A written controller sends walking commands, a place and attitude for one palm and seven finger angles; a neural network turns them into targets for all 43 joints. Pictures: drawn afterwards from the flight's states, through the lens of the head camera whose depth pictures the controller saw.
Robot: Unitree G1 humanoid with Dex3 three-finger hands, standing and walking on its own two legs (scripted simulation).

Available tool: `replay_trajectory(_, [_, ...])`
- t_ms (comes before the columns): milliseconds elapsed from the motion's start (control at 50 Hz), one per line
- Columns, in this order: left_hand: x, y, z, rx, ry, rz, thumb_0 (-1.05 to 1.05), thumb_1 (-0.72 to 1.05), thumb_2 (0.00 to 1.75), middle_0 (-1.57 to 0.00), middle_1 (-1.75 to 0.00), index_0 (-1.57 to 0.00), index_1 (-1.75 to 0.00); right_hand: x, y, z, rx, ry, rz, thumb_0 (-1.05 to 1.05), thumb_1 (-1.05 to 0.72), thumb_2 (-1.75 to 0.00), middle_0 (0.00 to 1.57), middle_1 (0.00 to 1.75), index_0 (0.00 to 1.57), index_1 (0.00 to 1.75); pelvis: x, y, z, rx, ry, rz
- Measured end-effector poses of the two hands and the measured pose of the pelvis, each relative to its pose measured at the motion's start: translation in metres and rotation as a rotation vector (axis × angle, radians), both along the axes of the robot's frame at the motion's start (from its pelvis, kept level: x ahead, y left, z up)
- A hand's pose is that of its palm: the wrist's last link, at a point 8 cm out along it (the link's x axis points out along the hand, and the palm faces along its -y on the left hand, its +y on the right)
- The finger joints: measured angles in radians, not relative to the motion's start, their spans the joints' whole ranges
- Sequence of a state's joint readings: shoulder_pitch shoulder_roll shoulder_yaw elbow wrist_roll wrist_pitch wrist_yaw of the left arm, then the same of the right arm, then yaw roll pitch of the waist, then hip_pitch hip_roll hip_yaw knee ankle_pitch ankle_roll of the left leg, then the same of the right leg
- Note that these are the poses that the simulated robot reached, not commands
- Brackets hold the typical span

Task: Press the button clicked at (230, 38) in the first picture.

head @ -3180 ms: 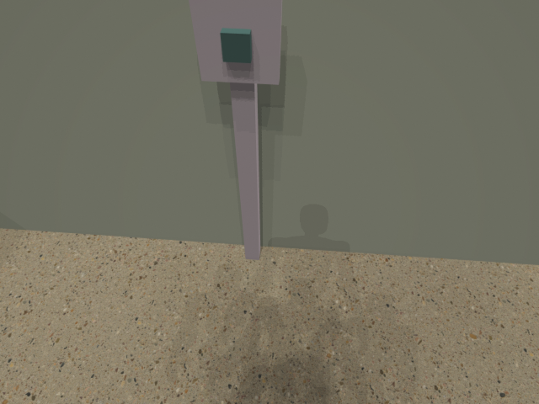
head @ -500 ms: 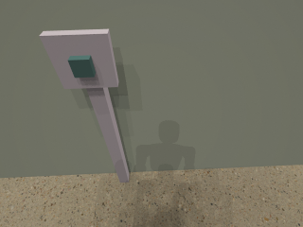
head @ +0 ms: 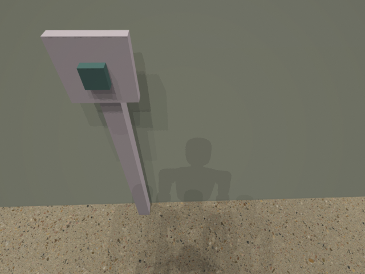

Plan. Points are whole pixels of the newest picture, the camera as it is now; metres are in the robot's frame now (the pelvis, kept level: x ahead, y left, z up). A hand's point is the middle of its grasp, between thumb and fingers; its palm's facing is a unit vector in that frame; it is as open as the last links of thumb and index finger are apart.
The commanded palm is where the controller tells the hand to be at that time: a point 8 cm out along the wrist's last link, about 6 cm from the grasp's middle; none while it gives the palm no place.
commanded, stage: look again from close up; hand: left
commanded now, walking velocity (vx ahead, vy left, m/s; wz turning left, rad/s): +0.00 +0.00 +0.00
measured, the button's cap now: (95, 75) +0.50 +0.24 +0.17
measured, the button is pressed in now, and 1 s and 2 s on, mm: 0 0 0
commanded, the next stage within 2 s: raise the hand and make a fist in 0.26 s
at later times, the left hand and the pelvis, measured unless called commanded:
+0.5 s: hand (96, 261) +0.16 +0.20 -0.07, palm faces +0.26 -0.94 -0.21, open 7.1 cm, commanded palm +0.11 +0.23 -0.05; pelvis +0.02 +0.01 -0.01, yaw +2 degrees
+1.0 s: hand (96, 252) +0.16 +0.17 +0.02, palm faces +0.06 -1.00 -0.06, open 3.9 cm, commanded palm +0.13 +0.24 +0.03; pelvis -0.03 -0.01 -0.06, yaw +5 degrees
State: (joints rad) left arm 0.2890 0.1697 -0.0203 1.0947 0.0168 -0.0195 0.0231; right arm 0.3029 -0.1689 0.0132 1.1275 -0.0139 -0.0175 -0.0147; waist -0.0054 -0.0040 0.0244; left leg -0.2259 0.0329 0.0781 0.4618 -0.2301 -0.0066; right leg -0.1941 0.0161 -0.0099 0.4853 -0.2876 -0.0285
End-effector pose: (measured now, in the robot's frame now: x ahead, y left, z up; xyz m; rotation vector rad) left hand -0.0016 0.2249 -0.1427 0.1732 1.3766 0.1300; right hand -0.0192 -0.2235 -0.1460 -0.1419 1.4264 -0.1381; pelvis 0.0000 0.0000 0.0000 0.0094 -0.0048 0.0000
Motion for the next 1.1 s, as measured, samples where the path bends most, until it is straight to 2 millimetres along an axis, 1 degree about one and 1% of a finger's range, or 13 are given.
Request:
replay_trajectory(220, [0.016,-0.002,-0.002,-0.008,0.002,-0.002,0.01,0.91,0.9,-0.2,-0.3,-0.2,-0.3,0.029,0.007,-0.001,0.007,-0.038,0.0,0.0,-0.91,-0.9,0.2,0.3,0.2,0.3,0.012,0.001,0.0,0.002,0.003,-0.007])
replay_trajectory(380, [0.026,0.002,-0.002,0.006,-0.008,0.0,0.01,0.91,0.9,-0.2,-0.3,-0.2,-0.3,0.052,0.002,0.0,-0.009,-0.071,0.009,0.0,-0.91,-0.9,0.2,0.3,0.2,0.3,0.02,0.004,-0.001,-0.005,0.009,-0.009])
replay_trajectory(420, [0.054,0.012,0.018,0.035,-0.174,0.085,0.02,0.93,0.9,-0.21,-0.31,-0.2,-0.3,0.066,-0.001,0.005,-0.031,-0.175,0.013,0.01,-0.91,-0.9,0.2,0.3,0.2,0.3,0.02,0.005,-0.002,-0.003,0.011,-0.004])
replay_trajectory(480, [0.114,0.021,0.08,0.105,-0.606,0.114,0.03,0.94,0.9,-0.23,-0.33,-0.23,-0.32,0.101,-0.006,0.016,-0.057,-0.405,0.022,0.01,-0.91,-0.9,0.2,0.3,0.2,0.3,0.02,0.006,-0.005,0.012,0.022,0.027])
replay_trajectory(540, [0.164,0.015,0.136,0.081,-0.993,0.093,0.03,0.94,0.9,-0.27,-0.38,-0.26,-0.37,0.14,-0.012,0.025,-0.064,-0.591,0.06,0.01,-0.91,-0.9,0.2,0.3,0.2,0.3,0.014,0.007,-0.012,0.006,0.059,0.053])
replay_trajectory(580, [0.18,0.005,0.158,0.014,-1.204,0.052,0.02,0.93,0.9,-0.3,-0.42,-0.3,-0.41,0.167,-0.016,0.033,-0.064,-0.697,0.084,0.01,-0.91,-0.9,0.2,0.3,0.2,0.3,0.009,0.005,-0.021,0.006,0.097,0.048])
replay_trajectory(620, [0.182,-0.007,0.165,-0.07,-1.359,-0.011,0.02,0.93,0.9,-0.34,-0.46,-0.34,-0.46,0.191,-0.019,0.041,-0.066,-0.788,0.116,0.01,-0.91,-0.9,0.2,0.3,0.2,0.3,0.002,0.002,-0.031,0.008,0.133,0.043])
replay_trajectory(660, [0.173,-0.017,0.157,-0.127,-1.418,-0.077,0.01,0.92,0.9,-0.39,-0.51,-0.39,-0.51,0.212,-0.021,0.048,-0.07,-0.863,0.148,0.01,-0.91,-0.9,0.2,0.3,0.2,0.3,-0.004,-0.001,-0.043,0.008,0.154,0.04])
replay_trajectory(760, [0.13,-0.012,0.123,-0.124,-1.287,-0.041,0.01,0.9,0.9,-0.52,-0.65,-0.52,-0.65,0.244,-0.015,0.062,-0.076,-0.975,0.216,0.01,-0.9,-0.9,0.2,0.3,0.2,0.3,-0.014,-0.008,-0.06,0.001,0.163,0.054])
replay_trajectory(800, [0.114,-0.003,0.122,-0.066,-1.271,0.003,0.02,0.9,0.9,-0.58,-0.71,-0.58,-0.71,0.248,-0.009,0.063,-0.068,-0.993,0.241,0.01,-0.91,-0.9,0.2,0.3,0.2,0.3,-0.016,-0.011,-0.063,-0.01,0.161,0.065])
replay_trajectory(860, [0.105,0.008,0.137,0.005,-1.342,0.018,0.02,0.9,0.9,-0.66,-0.8,-0.65,-0.79,0.243,0.001,0.056,-0.044,-0.982,0.275,0.01,-0.9,-0.9,0.2,0.3,0.2,0.3,-0.02,-0.014,-0.065,-0.028,0.154,0.082])
replay_trajectory(960, [0.126,0.005,0.165,-0.041,-1.454,-0.09,0.02,0.9,0.9,-0.79,-0.95,-0.79,-0.94,0.212,0.014,0.033,0.01,-0.89,0.271,0.01,-0.9,-0.9,0.2,0.3,0.2,0.3,-0.026,-0.016,-0.063,-0.045,0.137,0.093])
replay_trajectory(1100, [0.151,0.009,0.177,-0.098,-1.331,-0.112,0.02,0.9,0.9,-0.98,-1.16,-0.98,-1.15,0.158,0.008,0.022,0.007,-0.758,0.135,0.01,-0.9,-0.9,0.21,0.3,0.2,0.3,-0.022,-0.01,-0.045,-0.028,0.111,0.066])
